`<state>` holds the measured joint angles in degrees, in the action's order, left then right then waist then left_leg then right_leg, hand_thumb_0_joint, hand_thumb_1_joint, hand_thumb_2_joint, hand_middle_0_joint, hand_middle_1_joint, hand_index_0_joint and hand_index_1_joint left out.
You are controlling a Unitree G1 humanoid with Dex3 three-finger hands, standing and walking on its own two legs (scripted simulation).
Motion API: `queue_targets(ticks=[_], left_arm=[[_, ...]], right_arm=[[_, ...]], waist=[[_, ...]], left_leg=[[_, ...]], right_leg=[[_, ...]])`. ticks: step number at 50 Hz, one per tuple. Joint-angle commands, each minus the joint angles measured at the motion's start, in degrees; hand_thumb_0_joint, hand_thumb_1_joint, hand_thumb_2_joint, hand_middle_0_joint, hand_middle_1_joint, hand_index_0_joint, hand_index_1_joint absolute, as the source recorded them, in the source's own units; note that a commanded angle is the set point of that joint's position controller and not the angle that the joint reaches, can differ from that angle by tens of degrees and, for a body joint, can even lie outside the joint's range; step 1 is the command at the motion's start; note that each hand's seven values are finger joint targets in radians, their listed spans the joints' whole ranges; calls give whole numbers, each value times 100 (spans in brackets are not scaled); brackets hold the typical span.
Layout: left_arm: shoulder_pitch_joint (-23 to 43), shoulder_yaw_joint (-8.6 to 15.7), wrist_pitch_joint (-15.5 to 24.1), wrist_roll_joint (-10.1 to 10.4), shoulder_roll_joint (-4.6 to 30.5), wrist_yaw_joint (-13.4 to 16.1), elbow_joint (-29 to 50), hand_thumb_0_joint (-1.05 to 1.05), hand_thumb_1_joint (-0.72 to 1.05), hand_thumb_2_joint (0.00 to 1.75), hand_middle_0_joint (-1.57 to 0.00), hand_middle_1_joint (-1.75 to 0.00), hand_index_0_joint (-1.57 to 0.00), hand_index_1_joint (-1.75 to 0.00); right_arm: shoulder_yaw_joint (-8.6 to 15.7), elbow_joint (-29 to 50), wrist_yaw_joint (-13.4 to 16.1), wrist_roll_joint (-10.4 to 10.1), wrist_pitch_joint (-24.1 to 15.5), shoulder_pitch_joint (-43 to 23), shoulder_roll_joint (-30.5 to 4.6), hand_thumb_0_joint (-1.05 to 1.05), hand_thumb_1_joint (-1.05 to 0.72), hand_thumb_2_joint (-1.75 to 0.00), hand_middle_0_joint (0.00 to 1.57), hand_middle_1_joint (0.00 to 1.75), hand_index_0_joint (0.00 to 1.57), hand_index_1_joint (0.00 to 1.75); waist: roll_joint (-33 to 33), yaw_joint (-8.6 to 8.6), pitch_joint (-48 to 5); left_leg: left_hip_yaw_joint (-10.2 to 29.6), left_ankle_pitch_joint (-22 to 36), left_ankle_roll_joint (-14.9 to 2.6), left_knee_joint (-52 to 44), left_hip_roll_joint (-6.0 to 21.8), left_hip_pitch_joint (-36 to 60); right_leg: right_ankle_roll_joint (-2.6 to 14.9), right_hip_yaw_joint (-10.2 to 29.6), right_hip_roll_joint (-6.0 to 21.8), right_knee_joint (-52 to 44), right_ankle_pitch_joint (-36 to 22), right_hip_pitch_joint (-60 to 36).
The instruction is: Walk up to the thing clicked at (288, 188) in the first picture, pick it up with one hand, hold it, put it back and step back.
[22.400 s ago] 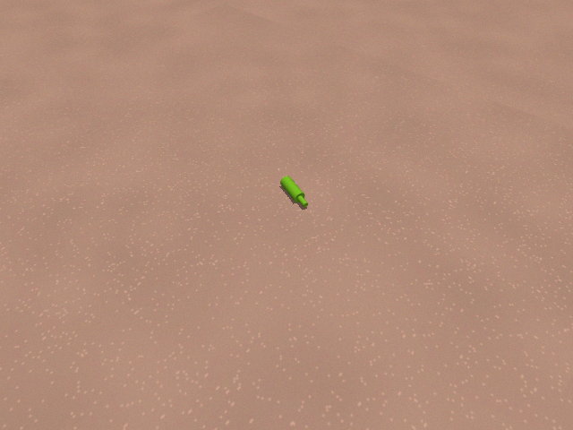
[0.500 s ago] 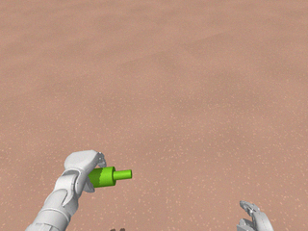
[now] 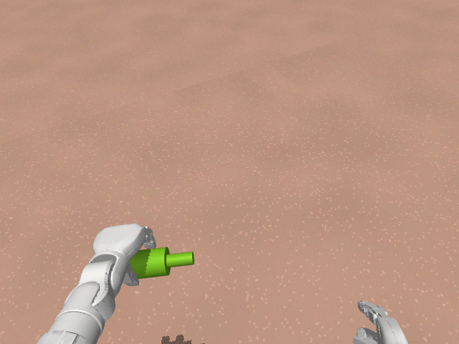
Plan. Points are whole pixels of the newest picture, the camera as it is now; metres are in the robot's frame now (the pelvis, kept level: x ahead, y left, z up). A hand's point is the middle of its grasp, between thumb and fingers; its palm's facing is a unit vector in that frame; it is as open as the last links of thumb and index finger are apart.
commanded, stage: crouch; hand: left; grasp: from above
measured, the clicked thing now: (147, 263) +0.30 +0.20 -0.09
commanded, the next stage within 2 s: lower in 1.72 s
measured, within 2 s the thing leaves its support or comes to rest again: neither
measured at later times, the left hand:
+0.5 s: hand (150, 275) +0.33 +0.24 -0.25, palm faces -0.41 +0.03 -0.91, open 8.5 cm
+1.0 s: hand (166, 287) +0.37 +0.26 -0.47, palm faces -0.45 -0.02 -0.89, open 8.6 cm
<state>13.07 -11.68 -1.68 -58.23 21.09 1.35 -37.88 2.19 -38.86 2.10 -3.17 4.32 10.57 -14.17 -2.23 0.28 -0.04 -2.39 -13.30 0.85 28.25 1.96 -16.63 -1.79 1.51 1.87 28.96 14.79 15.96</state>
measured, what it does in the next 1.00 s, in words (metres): lowers itself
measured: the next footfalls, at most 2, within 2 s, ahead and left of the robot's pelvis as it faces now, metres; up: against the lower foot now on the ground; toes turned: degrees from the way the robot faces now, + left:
none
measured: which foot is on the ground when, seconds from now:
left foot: down 0.00-1.00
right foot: down 0.00-1.00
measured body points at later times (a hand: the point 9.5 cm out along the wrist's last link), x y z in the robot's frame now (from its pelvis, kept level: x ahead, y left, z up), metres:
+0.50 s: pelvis -0.04 +0.01 -0.13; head +0.09 +0.03 +0.30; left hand +0.35 +0.24 -0.20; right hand +0.03 -0.29 -0.25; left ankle +0.01 +0.13 -0.74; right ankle +0.00 -0.14 -0.74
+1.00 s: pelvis -0.07 +0.01 -0.31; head +0.15 +0.05 +0.08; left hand +0.39 +0.25 -0.42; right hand -0.03 -0.26 -0.43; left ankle +0.01 +0.13 -0.74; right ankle +0.00 -0.14 -0.74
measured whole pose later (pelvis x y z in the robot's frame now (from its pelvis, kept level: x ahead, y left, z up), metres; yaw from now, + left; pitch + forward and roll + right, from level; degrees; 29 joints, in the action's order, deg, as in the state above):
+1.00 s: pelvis -0.07 +0.01 -0.31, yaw -2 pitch +38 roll -6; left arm 47.7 2.5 7.5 -70.3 33.1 22.2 -75.8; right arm 0.3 -43.8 -2.4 5.7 -3.5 10.4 -13.3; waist -1.5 -11.5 -9.8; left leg 5.0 -35.9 0.3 112.8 1.6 -115.0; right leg -2.8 -0.8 0.9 110.4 38.4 109.9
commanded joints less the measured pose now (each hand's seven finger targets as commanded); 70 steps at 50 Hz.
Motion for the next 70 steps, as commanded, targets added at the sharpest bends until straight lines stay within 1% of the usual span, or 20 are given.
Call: queue_targets(ticks=[1, 8, 12, 16, 22, 24, 27, 30, 31, 37, 42, 44, 50, 58, 61, 62, 64, 65, 68, 70], left_arm=[[1522, 503, 124, -122, 935, 554, 481, 0, 80, 50, -109, -53, -114, -48], [2474, 484, 301, -446, 952, 1319, -438, 0, 82, 51, -109, -53, -115, -47], [2861, 709, 452, -754, 1097, 1760, -863, 0, 84, 52, -111, -54, -116, -49], [3256, 718, 513, -974, 1064, 2118, -1539, 0, 83, 50, -111, -53, -117, -47], [3871, 996, 405, -964, 1474, 2424, -2054, 0, 82, 50, -108, -56, -115, -49], [4063, 1026, 366, -912, 1502, 2454, -2088, 0, 81, 52, -108, -57, -114, -50], [4326, 1239, 309, -854, 1903, 2420, -2205, 0, 79, 56, -106, -58, -112, -52], [4505, 1111, 291, -794, 1687, 2315, -2358, 0, 79, 57, -106, -60, -112, -54], [4740, 1204, 322, -805, 1937, 2285, -2216, 0, 79, 57, -106, -60, -112, -54], [5070, 1346, 588, -851, 2261, 2147, -2573, 0, 77, 57, -105, -59, -112, -54], [5554, 1462, 833, -982, 2463, 2236, -2532, 0, 78, 59, -106, -59, -111, -53], [5672, 1656, 900, -1065, 2826, 2335, -2545, 0, 76, 58, -105, -56, -110, -51], [5725, 1834, 926, -1296, 3001, 2484, -2842, 0, 75, 58, -104, -56, -109, -51], [5760, 1998, 1019, -1225, 3273, 2341, -2907, 0, 79, 60, -107, -60, -112, -55], [5507, 1857, 1041, -1218, 3105, 2225, -3199, 0, 82, 58, -108, -61, -114, -55], [5661, 1959, 1088, -1200, 3291, 2208, -3003, 0, 83, 56, -108, -61, -115, -54], [5327, 1980, 1086, -1175, 3246, 2161, -3317, 0, 85, 56, -109, -62, -116, -54], [5879, 2067, 1187, -1154, 3511, 2163, -2720, 0, 87, 54, -108, -62, -116, -54], [5887, 2046, 1301, -1253, 3469, 2175, -2993, 0, 85, 54, -108, -60, -116, -53], [5890, 2232, 1395, -1378, 3792, 2236, -2935, 0, 84, 51, -107, -59, -115, -51]], right_arm=[[307, 642, 12, 36, -200, -178, -764, 0, -89, -90, 20, 30, 20, 30], [408, 361, -91, 178, -176, 108, -832, 0, -89, -90, 20, 30, 20, 30], [500, 211, -169, 310, -242, 371, -887, 0, -89, -90, 20, 30, 20, 30], [514, 168, -204, 406, -317, 524, -966, 0, -89, -90, 20, 30, 20, 30], [547, 73, -105, 495, -446, 719, -1048, 0, -89, -90, 20, 30, 20, 30], [539, 45, -85, 542, -509, 742, -1061, 0, -89, -90, 20, 30, 20, 30], [549, 8, -49, 587, -568, 753, -1106, 0, -89, -90, 20, 30, 20, 30], [518, -31, -54, 651, -645, 781, -1087, 0, -89, -90, 20, 30, 20, 30], [527, -31, -53, 650, -657, 785, -1099, 0, -89, -90, 20, 30, 20, 30], [422, -88, -113, 695, -730, 838, -1167, 0, -89, -90, 20, 30, 20, 30], [326, -212, -229, 776, -841, 994, -1228, 0, -89, -90, 20, 30, 20, 30], [301, -250, -269, 804, -867, 1016, -1245, 0, -89, -90, 20, 30, 20, 30], [241, -325, -467, 926, -909, 1143, -1322, 0, -89, -90, 20, 30, 20, 30], [252, -324, -708, 1018, -898, 1197, -1325, 0, -90, -90, 20, 30, 20, 30], [231, -329, -781, 1028, -868, 1157, -1310, 0, -90, -90, 20, 30, 20, 30], [231, -361, -806, 1041, -847, 1214, -1324, 0, -90, -90, 20, 30, 20, 30], [211, -290, -837, 1038, -843, 1164, -1339, 0, -90, -90, 20, 30, 20, 30], [266, -382, -840, 1042, -819, 1180, -1382, 0, -90, -90, 20, 30, 20, 30], [230, -374, -875, 1066, -786, 1196, -1399, 0, -90, -90, 20, 30, 20, 30], [228, -411, -890, 1087, -768, 1217, -1396, 0, -90, -90, 20, 30, 20, 30]], waist=[[395, -123, -1245], [210, -345, -1575], [11, -392, -2309], [41, -574, -2691], [-410, -619, -3581], [-455, -659, -3788], [-522, -678, -4116], [-590, -823, -4268], [-620, -800, -4504], [-763, -1007, -4370], [-1030, -1177, -4763], [-1149, -1127, -4811], [-1576, -1157, -4980], [-1333, -1209, -4818], [-1107, -1226, -4708], [-1146, -1240, -4749], [-1208, -1177, -4647], [-1352, -1188, -4825], [-1352, -1300, -4580], [-1347, -1221, -4602]], left_leg=[[-46, 1231, -123, -57, -271, 622], [14, 961, -72, 862, -243, -178], [26, 857, -67, 2049, -226, -1173], [89, 570, -131, 3140, -200, -2366], [204, -55, -125, 4207, -157, -3505], [311, -249, -126, 4529, -119, -3929], [417, -700, -111, 4868, -91, -4422], [497, -955, -113, 5249, -76, -4826], [466, -1071, -119, 5381, -90, -4900], [660, -2008, -122, 5946, -115, -5734], [733, -1782, -112, 6541, -119, -5876], [708, -1830, -104, 6719, -120, -5989], [652, -1138, -69, 7326, -113, -5990], [438, -1077, -180, 8056, -122, -6864], [392, -1081, -224, 8301, -113, -7217], [380, -1056, -228, 8373, -114, -7317], [441, -963, -187, 8399, -105, -7221], [450, -927, -189, 8480, -77, -7220], [487, -991, -179, 8605, -82, -7377], [431, -1073, -187, 8736, -79, -7506]], right_leg=[[161, -190, -296, -292, -1161, 21], [194, -188, -261, 531, -965, 1031], [233, -153, -249, 1596, -926, 2019], [245, -200, -268, 2579, -629, 3152], [333, -364, -324, 3814, 37, 4597], [338, -395, -319, 4234, 203, 5086], [344, -444, -297, 4690, 578, 5504], [348, -495, -269, 5131, 783, 6062], [363, -499, -286, 5222, 881, 6080], [398, -587, -262, 5903, 1685, 7226], [387, -653, -216, 6484, 1503, 7815], [396, -665, -214, 6650, 1552, 7966], [392, -703, -185, 7202, 1089, 8392], [341, -733, -283, 7548, 882, 8300], [298, -726, -343, 7625, 810, 8223], [286, -716, -352, 7670, 760, 8135], [308, -756, -336, 7854, 788, 8316], [319, -773, -374, 7941, 732, 8398], [326, -815, -375, 8108, 787, 8612], [322, -807, -394, 8168, 805, 8574]])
